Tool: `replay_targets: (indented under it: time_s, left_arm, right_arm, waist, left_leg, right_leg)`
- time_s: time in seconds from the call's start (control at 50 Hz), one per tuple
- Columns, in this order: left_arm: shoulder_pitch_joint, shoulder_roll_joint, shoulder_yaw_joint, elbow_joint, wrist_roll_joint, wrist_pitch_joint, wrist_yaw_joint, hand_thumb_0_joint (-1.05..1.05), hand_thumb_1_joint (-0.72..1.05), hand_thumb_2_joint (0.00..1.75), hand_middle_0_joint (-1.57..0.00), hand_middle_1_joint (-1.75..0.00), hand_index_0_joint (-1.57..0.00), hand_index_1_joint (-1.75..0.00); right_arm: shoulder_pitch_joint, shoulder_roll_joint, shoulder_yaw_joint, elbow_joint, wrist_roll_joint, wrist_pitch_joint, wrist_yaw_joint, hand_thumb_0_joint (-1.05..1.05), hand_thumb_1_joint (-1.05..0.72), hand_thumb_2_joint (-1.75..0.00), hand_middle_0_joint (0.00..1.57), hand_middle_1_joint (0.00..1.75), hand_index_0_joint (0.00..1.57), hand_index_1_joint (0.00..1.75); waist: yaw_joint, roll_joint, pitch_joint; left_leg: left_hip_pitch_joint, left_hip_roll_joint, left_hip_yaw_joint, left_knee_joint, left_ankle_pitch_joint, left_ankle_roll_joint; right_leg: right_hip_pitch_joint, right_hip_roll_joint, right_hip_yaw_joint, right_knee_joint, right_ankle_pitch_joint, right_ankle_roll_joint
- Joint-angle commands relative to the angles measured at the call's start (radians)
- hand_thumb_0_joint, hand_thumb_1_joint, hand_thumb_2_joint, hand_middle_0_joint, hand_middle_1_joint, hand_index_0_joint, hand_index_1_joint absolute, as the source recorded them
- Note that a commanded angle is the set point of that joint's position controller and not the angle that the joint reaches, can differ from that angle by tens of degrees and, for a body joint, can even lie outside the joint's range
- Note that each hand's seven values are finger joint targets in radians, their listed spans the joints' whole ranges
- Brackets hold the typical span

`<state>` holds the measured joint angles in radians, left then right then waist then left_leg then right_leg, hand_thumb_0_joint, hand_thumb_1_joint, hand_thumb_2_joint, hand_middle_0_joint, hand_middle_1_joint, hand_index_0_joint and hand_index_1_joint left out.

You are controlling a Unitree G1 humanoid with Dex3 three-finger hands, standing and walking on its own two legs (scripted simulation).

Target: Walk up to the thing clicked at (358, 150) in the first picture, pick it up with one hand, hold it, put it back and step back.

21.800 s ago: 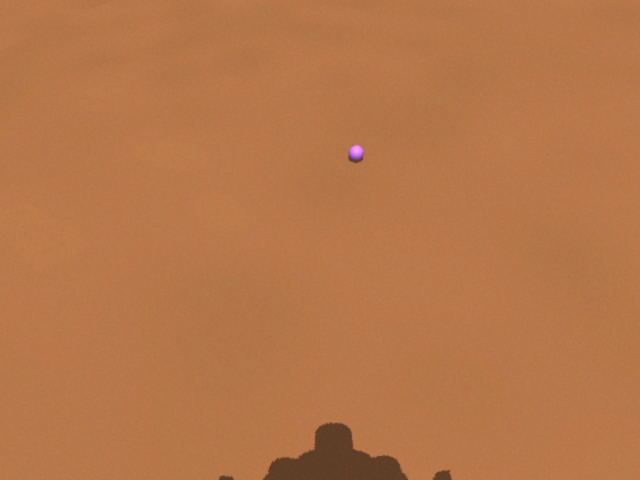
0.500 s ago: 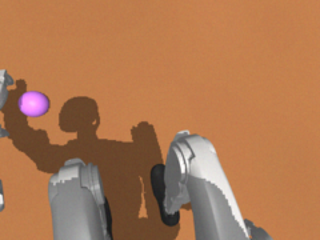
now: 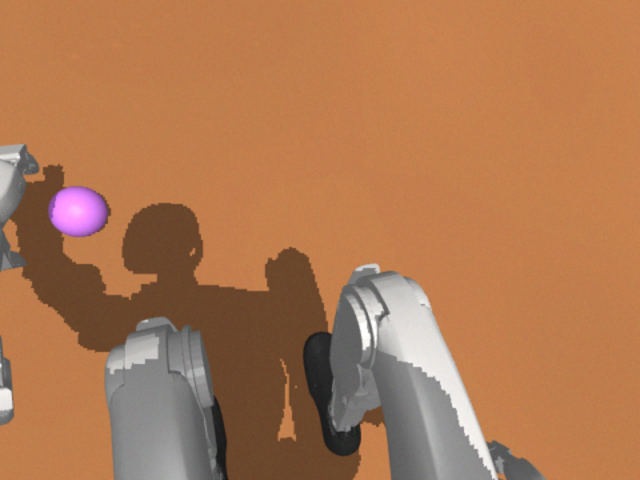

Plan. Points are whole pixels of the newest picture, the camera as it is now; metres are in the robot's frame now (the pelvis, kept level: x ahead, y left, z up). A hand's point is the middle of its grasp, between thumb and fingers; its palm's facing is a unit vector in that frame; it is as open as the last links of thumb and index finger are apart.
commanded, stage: rise first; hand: left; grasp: from above
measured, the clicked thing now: (78, 211) +0.51 +0.25 -0.31
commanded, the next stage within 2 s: approach in 0.54 s
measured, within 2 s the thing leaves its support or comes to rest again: neither
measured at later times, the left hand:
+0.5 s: hand out of the picture +0.46 +0.30 -0.17, palm faces -0.46 -0.04 -0.89, open 12.0 cm
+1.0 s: hand (59, 181) +0.51 +0.24 -0.18, palm faces -0.40 -0.03 -0.92, open 12.7 cm
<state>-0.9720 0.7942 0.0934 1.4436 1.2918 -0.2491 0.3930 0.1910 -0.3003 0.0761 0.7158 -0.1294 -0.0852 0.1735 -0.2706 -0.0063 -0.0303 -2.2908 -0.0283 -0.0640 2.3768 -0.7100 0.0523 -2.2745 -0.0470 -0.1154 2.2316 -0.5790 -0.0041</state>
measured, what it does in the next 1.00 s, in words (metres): stands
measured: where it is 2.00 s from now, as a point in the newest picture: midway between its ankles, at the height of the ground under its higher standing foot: (275, 444)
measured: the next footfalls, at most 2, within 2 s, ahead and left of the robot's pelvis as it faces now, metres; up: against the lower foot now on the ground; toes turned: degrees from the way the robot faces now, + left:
none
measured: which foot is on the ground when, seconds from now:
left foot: down 0.00-1.00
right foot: down 0.00-1.00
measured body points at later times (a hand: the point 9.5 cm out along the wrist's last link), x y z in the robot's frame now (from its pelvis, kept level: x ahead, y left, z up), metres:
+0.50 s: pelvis +0.00 +0.00 +0.00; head +0.25 +0.07 +0.37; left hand +0.48 +0.30 -0.12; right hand +0.04 -0.28 -0.09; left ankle +0.07 +0.10 -0.31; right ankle +0.12 -0.12 -0.31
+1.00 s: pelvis +0.00 +0.00 -0.01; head +0.26 +0.07 +0.36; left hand +0.53 +0.24 -0.13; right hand +0.02 -0.28 -0.09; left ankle +0.07 +0.10 -0.31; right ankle +0.12 -0.12 -0.31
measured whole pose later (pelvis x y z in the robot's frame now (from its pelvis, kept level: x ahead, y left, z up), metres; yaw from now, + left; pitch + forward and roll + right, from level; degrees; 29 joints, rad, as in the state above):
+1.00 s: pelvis +0.00 +0.00 -0.01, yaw +0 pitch +36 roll -8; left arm -1.13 0.75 0.05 1.55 1.35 -0.21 0.46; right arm 0.20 -0.30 0.09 0.71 -0.17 -0.12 0.19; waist -0.34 -0.01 -0.03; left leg -2.31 -0.03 -0.07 2.39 -0.71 0.04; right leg -2.30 -0.05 -0.12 2.25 -0.58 -0.01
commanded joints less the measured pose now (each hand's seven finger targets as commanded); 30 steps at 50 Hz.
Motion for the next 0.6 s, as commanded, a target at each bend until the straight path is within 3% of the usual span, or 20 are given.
replay_targets:
  time_s: [0.0,0.04,0.1,0.14,0.2,0.24,0.26,0.34,0.38,0.42,0.46,0.48,0.5,0.52,0.54,0.56,0.58]
  left_arm:
    - [-0.301,0.285,0.055,-0.16,-0.015,-0.007,0.039,0.0,-0.27,0.81,-0.4,-0.68,-0.35,-0.73]
    - [-0.272,0.207,0.014,-0.116,-0.015,-0.004,0.032,0.0,-0.27,0.8,-0.4,-0.68,-0.36,-0.73]
    - [-0.317,0.262,0.039,-0.176,-0.018,-0.015,0.032,0.0,-0.26,0.8,-0.4,-0.67,-0.36,-0.71]
    - [-0.301,0.23,0.019,-0.161,-0.013,-0.014,0.028,0.0,-0.25,0.79,-0.42,-0.66,-0.38,-0.71]
    - [-0.304,0.238,0.032,-0.151,-0.016,-0.016,0.031,0.0,-0.23,0.77,-0.43,-0.65,-0.39,-0.69]
    - [-0.293,0.224,0.014,-0.136,-0.01,-0.015,0.03,0.0,-0.24,0.78,-0.43,-0.65,-0.39,-0.7]
    - [-0.311,0.266,0.041,-0.155,-0.007,-0.018,0.036,0.0,-0.23,0.77,-0.44,-0.65,-0.39,-0.7]
    - [-0.293,0.226,0.019,-0.108,-0.011,-0.018,0.039,0.0,-0.21,0.76,-0.45,-0.62,-0.41,-0.67]
    - [-0.316,0.282,0.06,-0.142,-0.002,-0.025,0.048,0.0,-0.2,0.75,-0.46,-0.62,-0.41,-0.67]
    - [-0.306,0.234,0.031,-0.122,-0.002,-0.024,0.047,0.0,-0.21,0.76,-0.45,-0.62,-0.41,-0.67]
    - [-0.308,0.261,0.047,-0.125,0.003,-0.026,0.049,0.0,-0.2,0.75,-0.47,-0.61,-0.42,-0.66]
    - [-0.332,0.276,0.053,-0.159,0.002,-0.029,0.051,0.0,-0.2,0.74,-0.46,-0.61,-0.42,-0.66]
    - [-0.303,0.277,0.057,-0.124,0.004,-0.024,0.05,0.0,-0.2,0.74,-0.46,-0.62,-0.42,-0.66]
    - [-0.282,0.24,0.034,-0.096,-0.003,-0.02,0.048,0.0,-0.19,0.74,-0.47,-0.61,-0.42,-0.66]
    - [-0.303,0.255,0.045,-0.134,0.001,-0.023,0.049,0.0,-0.19,0.74,-0.47,-0.61,-0.42,-0.66]
    - [-0.302,0.304,0.072,-0.126,-0.001,-0.023,0.053,0.0,-0.19,0.74,-0.46,-0.61,-0.42,-0.66]
    - [-0.318,0.292,0.061,-0.14,-0.001,-0.022,0.051,0.0,-0.2,0.74,-0.46,-0.61,-0.42,-0.66]
  right_arm:
    - [0.23,-0.272,-0.093,-0.009,0.006,-0.002,-0.018,0.0,-0.91,-0.9,0.2,0.3,0.2,0.3]
    - [0.23,-0.261,-0.093,0.003,0.006,-0.002,-0.015,0.0,-0.91,-0.9,0.2,0.3,0.2,0.3]
    - [0.224,-0.272,-0.097,-0.011,0.009,-0.002,-0.019,0.0,-0.9,-0.9,0.2,0.3,0.2,0.3]
    - [0.228,-0.261,-0.098,-0.005,0.007,-0.001,-0.018,0.0,-0.91,-0.9,0.2,0.3,0.2,0.3]
    - [0.235,-0.269,-0.096,-0.01,0.005,-0.003,-0.017,0.0,-0.9,-0.9,0.2,0.3,0.2,0.3]
    - [0.239,-0.26,-0.096,0.004,0.006,-0.002,-0.018,0.0,-0.91,-0.9,0.2,0.3,0.2,0.3]
    - [0.231,-0.267,-0.096,-0.01,0.006,-0.002,-0.02,0.0,-0.91,-0.9,0.2,0.3,0.2,0.3]
    - [0.233,-0.262,-0.09,0.004,0.003,-0.005,-0.018,0.0,-0.91,-0.9,0.2,0.3,0.2,0.3]
    - [0.229,-0.274,-0.099,-0.005,0.001,-0.006,-0.018,0.0,-0.9,-0.9,0.2,0.3,0.2,0.3]
    - [0.226,-0.265,-0.097,-0.008,0.001,-0.008,-0.015,0.0,-0.91,-0.9,0.2,0.3,0.2,0.3]
    - [0.222,-0.269,-0.093,-0.017,-0.002,-0.011,-0.015,0.0,-0.91,-0.9,0.2,0.3,0.2,0.3]
    - [0.23,-0.273,-0.097,-0.009,-0.002,-0.012,-0.017,0.0,-0.91,-0.9,0.2,0.3,0.2,0.3]
    - [0.226,-0.268,-0.098,-0.014,-0.004,-0.014,-0.015,0.0,-0.91,-0.9,0.2,0.3,0.2,0.3]
    - [0.226,-0.26,-0.096,-0.004,-0.003,-0.014,-0.015,0.0,-0.91,-0.9,0.2,0.3,0.2,0.3]
    - [0.229,-0.263,-0.097,-0.012,-0.005,-0.015,-0.015,0.0,-0.91,-0.9,0.2,0.3,0.2,0.3]
    - [0.223,-0.271,-0.1,-0.01,-0.003,-0.014,-0.018,0.0,-0.91,-0.9,0.2,0.3,0.2,0.3]
    - [0.228,-0.268,-0.098,-0.01,-0.005,-0.014,-0.018,0.0,-0.91,-0.9,0.2,0.3,0.2,0.3]
  waist:
    - [-0.006,0.313,-0.683]
    - [-0.011,0.327,-0.671]
    - [-0.009,0.329,-0.685]
    - [-0.007,0.331,-0.692]
    - [-0.019,0.314,-0.669]
    - [-0.01,0.316,-0.685]
    - [-0.01,0.307,-0.702]
    - [-0.015,0.31,-0.665]
    - [-0.004,0.329,-0.689]
    - [-0.01,0.319,-0.67]
    - [-0.022,0.301,-0.668]
    - [-0.009,0.319,-0.692]
    - [-0.007,0.32,-0.684]
    - [-0.006,0.299,-0.674]
    - [-0.016,0.305,-0.681]
    - [-0.004,0.289,-0.688]
    - [-0.007,0.293,-0.702]
  left_leg:
    - [0.506,-0.015,0.007,-0.282,0.208,-0.017]
    - [0.515,-0.014,-0.003,-0.302,0.205,-0.024]
    - [0.526,-0.013,-0.007,-0.303,0.191,-0.022]
    - [0.52,-0.015,0.01,-0.298,0.187,-0.02]
    - [0.513,-0.015,-0.002,-0.306,0.197,-0.022]
    - [0.527,-0.016,0.004,-0.304,0.2,-0.021]
    - [0.518,-0.016,0.011,-0.294,0.203,-0.018]
    - [0.51,-0.016,0.001,-0.3,0.194,-0.021]
    - [0.531,-0.015,-0.007,-0.308,0.196,-0.025]
    - [0.52,-0.016,-0.004,-0.309,0.181,-0.024]
    - [0.502,-0.018,0.012,-0.289,0.184,-0.016]
    - [0.514,-0.017,0.007,-0.294,0.194,-0.02]
    - [0.502,-0.019,0.015,-0.293,0.177,-0.018]
    - [0.49,-0.02,0.02,-0.292,0.169,-0.016]
    - [0.5,-0.019,0.022,-0.291,0.176,-0.015]
    - [0.48,-0.02,0.026,-0.284,0.163,-0.012]
    - [0.476,-0.021,0.031,-0.281,0.175,-0.012]
  right_leg:
    - [0.369,0.039,-0.019,-0.184,0.148,-0.036]
    - [0.344,0.038,-0.025,-0.181,0.14,-0.036]
    - [0.34,0.038,-0.024,-0.187,0.129,-0.037]
    - [0.37,0.041,-0.02,-0.196,0.129,-0.037]
    - [0.353,0.037,-0.023,-0.19,0.132,-0.035]
    - [0.363,0.041,-0.021,-0.195,0.136,-0.038]
    - [0.386,0.042,-0.02,-0.199,0.139,-0.036]
    - [0.346,0.039,-0.022,-0.19,0.13,-0.036]
    - [0.343,0.037,-0.024,-0.18,0.126,-0.038]
    - [0.331,0.035,-0.022,-0.186,0.116,-0.038]
    - [0.364,0.041,-0.019,-0.194,0.123,-0.036]
    - [0.354,0.035,-0.017,-0.187,0.129,-0.036]
    - [0.367,0.039,-0.016,-0.189,0.115,-0.038]
    - [0.365,0.04,-0.015,-0.198,0.109,-0.037]
    - [0.376,0.041,-0.016,-0.203,0.114,-0.035]
    - [0.387,0.042,-0.013,-0.204,0.102,-0.036]
    - [0.403,0.042,-0.01,-0.204,0.115,-0.037]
